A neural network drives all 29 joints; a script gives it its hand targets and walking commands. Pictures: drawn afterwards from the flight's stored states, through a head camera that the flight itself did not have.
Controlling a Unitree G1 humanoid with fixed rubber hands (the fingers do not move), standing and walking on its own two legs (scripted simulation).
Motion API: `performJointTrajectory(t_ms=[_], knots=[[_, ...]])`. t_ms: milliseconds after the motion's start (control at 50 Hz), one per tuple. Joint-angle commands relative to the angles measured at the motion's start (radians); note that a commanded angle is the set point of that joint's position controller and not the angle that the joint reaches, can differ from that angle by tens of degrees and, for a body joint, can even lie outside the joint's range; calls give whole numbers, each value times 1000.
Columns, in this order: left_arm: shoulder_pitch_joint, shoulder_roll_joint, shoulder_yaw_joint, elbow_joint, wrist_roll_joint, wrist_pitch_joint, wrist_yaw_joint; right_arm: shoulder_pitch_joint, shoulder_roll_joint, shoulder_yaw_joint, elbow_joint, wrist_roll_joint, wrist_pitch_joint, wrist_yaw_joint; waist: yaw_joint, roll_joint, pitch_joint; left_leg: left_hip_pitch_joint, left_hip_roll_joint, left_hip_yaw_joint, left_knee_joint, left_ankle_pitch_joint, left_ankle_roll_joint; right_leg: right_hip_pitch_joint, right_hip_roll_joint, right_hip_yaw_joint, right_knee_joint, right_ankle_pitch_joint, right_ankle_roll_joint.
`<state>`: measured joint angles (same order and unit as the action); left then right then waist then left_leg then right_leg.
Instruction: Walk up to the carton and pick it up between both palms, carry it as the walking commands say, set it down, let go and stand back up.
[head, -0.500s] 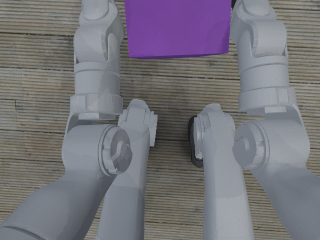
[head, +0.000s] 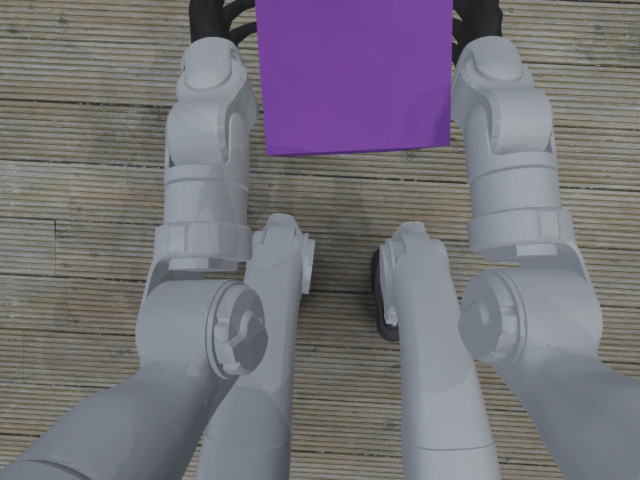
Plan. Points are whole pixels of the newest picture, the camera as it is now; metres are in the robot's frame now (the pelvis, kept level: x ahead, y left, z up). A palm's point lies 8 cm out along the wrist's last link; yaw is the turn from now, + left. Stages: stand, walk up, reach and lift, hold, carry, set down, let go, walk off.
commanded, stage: reach and lift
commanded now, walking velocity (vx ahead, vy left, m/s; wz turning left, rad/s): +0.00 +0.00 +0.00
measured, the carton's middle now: (343, 59) +0.52 +0.02 -0.15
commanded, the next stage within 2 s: none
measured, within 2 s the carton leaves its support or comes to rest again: neither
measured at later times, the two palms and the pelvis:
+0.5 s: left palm (184, 21) +0.48 +0.13 +0.02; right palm (529, 30) +0.49 -0.11 +0.00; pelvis +0.03 -0.01 +0.05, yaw +0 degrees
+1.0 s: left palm out of the picture +0.47 +0.13 +0.10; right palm (603, 4) +0.47 -0.11 +0.08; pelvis +0.08 +0.00 +0.13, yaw +0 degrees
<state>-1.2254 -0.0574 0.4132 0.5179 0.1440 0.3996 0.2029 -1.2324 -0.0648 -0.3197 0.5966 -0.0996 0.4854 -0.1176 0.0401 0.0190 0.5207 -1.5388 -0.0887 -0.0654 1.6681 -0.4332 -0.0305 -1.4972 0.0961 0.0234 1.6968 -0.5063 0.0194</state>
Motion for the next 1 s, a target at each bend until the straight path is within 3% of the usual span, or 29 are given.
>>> performJointTrajectory(t_ms=[0, 60, 80, 120, 140, 240, 260, 300, 320, 340, 380, 420, 440, 480, 500, 520, 540, 560, 580, 600, 660, 720, 740, 760, 840, 860, 880, 940, 980], knots=[[-704, -1120, -740, -85, -250, 31, -274, -957, 1031, 644, -279, 235, -120, 241, -20, -32, -2384, 846, -79, 26, -172, 260, 8, 497, 82, -39, -208, 227, -18], [-703, -1082, -764, -92, -240, 47, -257, -954, 1026, 656, -312, 263, -112, 231, 21, 22, -2408, 913, -81, 42, -186, 291, 3, 503, 85, -30, -216, 256, -11], [-633, -1091, -719, 35, -219, 56, -257, -943, 952, 613, -257, 223, -117, 231, -4, 16, -2244, 846, -70, 36, -188, 213, -3, 415, 80, -28, -231, 150, -23], [-642, -1117, -728, -5, -220, 48, -271, -914, 1022, 618, -256, 204, -111, 225, -12, -18, -2250, 814, -78, 43, -223, 154, 7, 533, 74, -15, -285, 120, -20], [-573, -1105, -666, 103, -193, 59, -281, -888, 1036, 601, -182, 201, -100, 227, 30, -32, -2107, 748, -68, 50, -246, 104, 19, 500, 63, -8, -300, 58, -12], [-597, -1177, -683, 62, -205, 36, -306, -844, 1067, 576, -160, 169, -114, 236, -37, -16, -2130, 791, -70, 42, -289, 137, 14, 560, 62, -14, -333, 127, -8], [-625, -1139, -664, 62, -186, 28, -307, -889, 1077, 586, -194, 184, -123, 236, -1, -15, -2133, 759, -74, 50, -273, 147, 19, 544, 63, -2, -335, 125, -7], [-617, -1172, -680, 35, -211, 23, -313, -871, 1109, 606, -211, 187, -126, 227, -20, -16, -2162, 739, -76, 54, -276, 137, 24, 618, 61, 18, -356, 138, -7], [-548, -1160, -641, 113, -188, 30, -316, -845, 1106, 598, -186, 186, -124, 228, 9, -38, -2058, 730, -67, 54, -296, 147, 30, 598, 57, 22, -371, 130, -5], [-521, -1157, -616, 118, -177, 22, -316, -824, 1106, 574, -155, 149, -128, 228, -10, -85, -2013, 698, -74, 41, -298, 124, 31, 579, 59, 11, -374, 103, -7], [-439, -1193, -605, 172, -155, 22, -317, -801, 1124, 602, -197, 152, -135, 226, 22, -74, -1994, 716, -79, 49, -328, 141, 40, 634, 60, 18, -395, 124, -8], [-447, -1190, -597, 187, -133, 18, -315, -807, 1128, 574, -169, 143, -142, 228, 5, -55, -1873, 714, -73, 35, -348, 109, 38, 571, 61, 14, -421, 87, -11], [-452, -1169, -517, 269, -93, 18, -315, -753, 1152, 502, -40, 113, -133, 234, 28, -29, -1701, 635, -69, 48, -372, 37, 44, 503, 54, 22, -433, 26, -8], [-438, -1201, -567, 163, -96, 2, -306, -662, 1181, 505, -46, 113, -140, 234, -9, -2, -1765, 743, -66, 37, -388, 141, 32, 547, 60, 25, -449, 125, -15], [-340, -1212, -518, 269, -75, 4, -305, -634, 1169, 490, -29, 104, -147, 232, 2, -20, -1641, 710, -67, 46, -396, 156, 35, 526, 61, 20, -464, 139, -8], [-350, -1197, -493, 235, -65, -11, -308, -616, 1175, 475, -20, 83, -148, 228, -7, -41, -1587, 700, -64, 38, -403, 155, 38, 513, 56, 27, -478, 128, -10], [-282, -1192, -424, 330, -30, -8, -307, -607, 1198, 455, 14, 74, -152, 229, 32, -55, -1497, 690, -58, 40, -432, 131, 46, 487, 53, 33, -495, 94, -5], [-242, -1179, -382, 363, 2, -10, -302, -554, 1188, 404, 70, 45, -153, 231, 25, -26, -1376, 608, -58, 43, -450, 100, 44, 476, 44, 39, -515, 102, -11], [-200, -1185, -342, 368, 23, -27, -309, -483, 1179, 363, 130, 0, -160, 235, 12, -61, -1347, 607, -56, 32, -454, 101, 40, 443, 52, 23, -523, 92, -18], [-215, -1163, -331, 331, 36, -44, -312, -438, 1228, 343, 171, -2, -163, 235, 37, -48, -1300, 601, -55, 37, -473, 103, 52, 469, 44, 44, -549, 105, -16], [-143, -1152, -298, 379, 67, -61, -316, -427, 1196, 339, 139, -28, -189, 236, 33, -82, -1259, 599, -56, 23, -514, 118, 55, 510, 52, 40, -582, 120, -18], [-76, -1162, -298, 401, 82, -75, -327, -292, 1185, 294, 175, -95, -214, 226, -22, -71, -1198, 634, -58, 16, -548, 188, 45, 556, 53, 43, -635, 209, -27], [-71, -1171, -388, 310, 51, -92, -326, -244, 1224, 351, 123, -61, -222, 226, -25, -68, -1308, 714, -51, 7, -566, 287, 42, 638, 57, 44, -644, 318, -26], [-53, -1166, -384, 318, 44, -96, -335, -235, 1244, 376, 121, -58, -223, 221, -3, -95, -1328, 729, -53, 15, -558, 282, 50, 665, 50, 57, -659, 305, -18], [-101, -1197, -569, 134, -35, -137, -322, -275, 1247, 516, -46, 22, -267, 231, -6, -63, -1505, 872, -54, -3, -565, 431, 28, 721, 76, 47, -625, 436, -25], [-42, -1193, -561, 193, -19, -127, -323, -243, 1219, 499, -31, -1, -267, 232, -23, -70, -1451, 855, -59, 5, -571, 437, 21, 704, 74, 35, -643, 438, -15], [-3, -1188, -565, 181, -3, -129, -321, -230, 1220, 537, -47, 20, -274, 234, 29, -35, -1492, 888, -60, 10, -585, 460, 18, 714, 71, 49, -642, 447, -19], [59, -1215, -628, 165, -19, -121, -311, -273, 1187, 620, -153, 73, -287, 240, 15, -20, -1498, 968, -54, -6, -608, 459, 11, 736, 70, 50, -657, 437, -22], [55, -1187, -631, 175, -6, -117, -307, -219, 1158, 561, -71, 31, -275, 249, 6, 14, -1406, 944, -54, -8, -632, 366, 5, 685, 68, 44, -670, 349, -27]])
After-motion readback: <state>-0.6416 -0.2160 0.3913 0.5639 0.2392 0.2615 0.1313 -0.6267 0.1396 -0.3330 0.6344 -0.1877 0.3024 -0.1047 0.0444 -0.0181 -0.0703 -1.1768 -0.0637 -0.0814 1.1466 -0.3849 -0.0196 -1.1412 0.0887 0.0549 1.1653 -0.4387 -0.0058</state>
